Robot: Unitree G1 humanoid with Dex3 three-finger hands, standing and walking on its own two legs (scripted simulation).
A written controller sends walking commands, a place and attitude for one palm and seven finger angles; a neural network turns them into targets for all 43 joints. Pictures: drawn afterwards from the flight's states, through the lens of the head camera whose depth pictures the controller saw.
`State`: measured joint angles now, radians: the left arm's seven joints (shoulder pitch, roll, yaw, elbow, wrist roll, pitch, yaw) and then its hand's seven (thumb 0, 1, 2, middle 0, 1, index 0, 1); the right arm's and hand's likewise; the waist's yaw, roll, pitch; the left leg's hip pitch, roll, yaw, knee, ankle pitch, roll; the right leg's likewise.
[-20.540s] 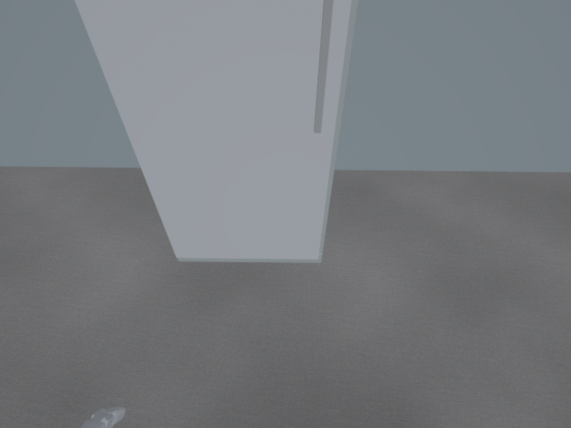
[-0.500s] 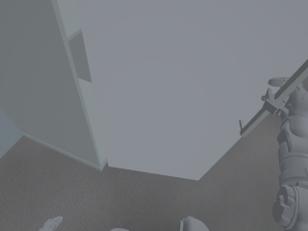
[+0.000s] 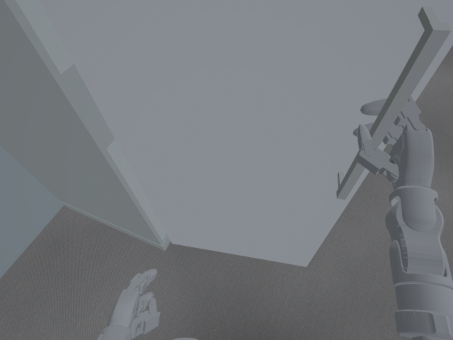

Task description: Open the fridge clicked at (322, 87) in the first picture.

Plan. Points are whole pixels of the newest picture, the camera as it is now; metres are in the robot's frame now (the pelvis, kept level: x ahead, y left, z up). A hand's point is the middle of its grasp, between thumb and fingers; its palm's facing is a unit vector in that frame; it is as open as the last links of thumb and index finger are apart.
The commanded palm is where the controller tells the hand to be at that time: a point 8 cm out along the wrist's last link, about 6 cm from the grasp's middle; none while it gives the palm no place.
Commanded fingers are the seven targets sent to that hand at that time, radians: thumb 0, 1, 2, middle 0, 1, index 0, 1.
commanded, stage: stop walking and hold the door back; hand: right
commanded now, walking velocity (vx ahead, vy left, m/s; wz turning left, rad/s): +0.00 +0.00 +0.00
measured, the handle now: (372, 129) +0.43 -0.20 +0.14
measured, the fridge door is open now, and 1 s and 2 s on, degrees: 77 75 74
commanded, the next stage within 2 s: loosen the grip on the handle in 0.70 s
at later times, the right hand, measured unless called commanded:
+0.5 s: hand (362, 154) +0.38 -0.17 +0.14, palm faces +0.18 +0.97 -0.18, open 5.1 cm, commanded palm +0.35 -0.24 +0.13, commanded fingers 0.00 -0.90 -0.90 0.45 1.40 0.45 1.40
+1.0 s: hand (372, 135) +0.41 -0.19 +0.15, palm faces +0.20 +0.97 -0.17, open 7.2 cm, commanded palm +0.36 -0.23 +0.14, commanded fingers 0.00 0.43 -0.26 0.44 1.38 0.44 1.38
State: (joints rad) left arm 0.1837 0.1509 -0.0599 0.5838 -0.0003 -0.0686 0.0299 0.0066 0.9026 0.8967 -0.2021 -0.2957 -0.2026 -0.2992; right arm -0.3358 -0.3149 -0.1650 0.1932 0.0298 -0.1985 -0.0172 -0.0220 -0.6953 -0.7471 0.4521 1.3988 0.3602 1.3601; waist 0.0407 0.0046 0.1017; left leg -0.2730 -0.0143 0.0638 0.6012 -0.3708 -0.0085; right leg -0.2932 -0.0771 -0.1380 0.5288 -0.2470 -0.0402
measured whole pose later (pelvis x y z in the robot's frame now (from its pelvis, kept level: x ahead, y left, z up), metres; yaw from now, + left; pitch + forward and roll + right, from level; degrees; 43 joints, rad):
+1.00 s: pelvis -0.04 +0.02 -0.01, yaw -1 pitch +2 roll +0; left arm 0.31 0.27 -0.01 0.69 -0.02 -0.15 0.04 0.01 0.90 0.90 -0.20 -0.30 -0.20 -0.30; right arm -0.74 -0.40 -0.29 0.96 0.00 -0.21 0.03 -0.05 -0.40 -0.68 0.45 1.40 0.44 1.40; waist 0.08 0.00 -0.05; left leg -0.33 0.00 0.08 0.55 -0.27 0.04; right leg -0.39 -0.05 -0.13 0.52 -0.18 -0.02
